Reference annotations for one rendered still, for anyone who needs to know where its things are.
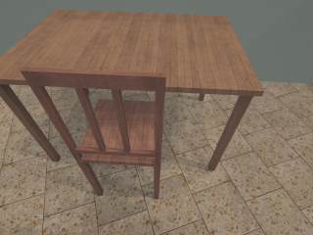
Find table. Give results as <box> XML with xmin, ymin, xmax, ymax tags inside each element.
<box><xmin>0</xmin><ymin>9</ymin><xmax>264</xmax><ymax>171</ymax></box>

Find chair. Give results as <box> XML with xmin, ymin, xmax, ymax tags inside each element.
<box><xmin>21</xmin><ymin>67</ymin><xmax>166</xmax><ymax>200</ymax></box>

